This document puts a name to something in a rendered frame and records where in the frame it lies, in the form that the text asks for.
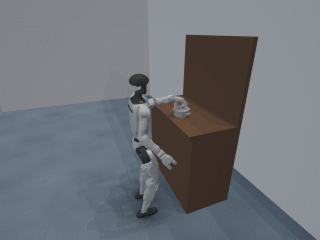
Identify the left robot forearm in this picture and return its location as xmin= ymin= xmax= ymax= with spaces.
xmin=153 ymin=95 xmax=177 ymax=105

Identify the left robot upper arm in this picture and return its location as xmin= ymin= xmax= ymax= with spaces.
xmin=130 ymin=93 xmax=156 ymax=108

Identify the left robot hand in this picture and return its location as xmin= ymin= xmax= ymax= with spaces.
xmin=174 ymin=96 xmax=188 ymax=110

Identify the table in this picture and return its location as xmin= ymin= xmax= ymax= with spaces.
xmin=151 ymin=35 xmax=258 ymax=214

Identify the right robot hand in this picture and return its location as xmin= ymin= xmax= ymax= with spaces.
xmin=161 ymin=154 xmax=178 ymax=170

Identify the lid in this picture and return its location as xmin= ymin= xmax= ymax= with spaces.
xmin=173 ymin=106 xmax=190 ymax=113

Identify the pot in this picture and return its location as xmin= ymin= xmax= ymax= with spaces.
xmin=172 ymin=109 xmax=191 ymax=118

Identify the robot torso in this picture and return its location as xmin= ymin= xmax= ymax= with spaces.
xmin=128 ymin=99 xmax=150 ymax=155

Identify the right robot forearm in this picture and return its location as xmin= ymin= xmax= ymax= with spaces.
xmin=141 ymin=135 xmax=166 ymax=160

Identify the right robot upper arm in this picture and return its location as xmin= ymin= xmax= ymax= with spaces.
xmin=137 ymin=105 xmax=150 ymax=143

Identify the robot left thigh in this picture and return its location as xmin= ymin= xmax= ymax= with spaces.
xmin=131 ymin=141 xmax=149 ymax=174

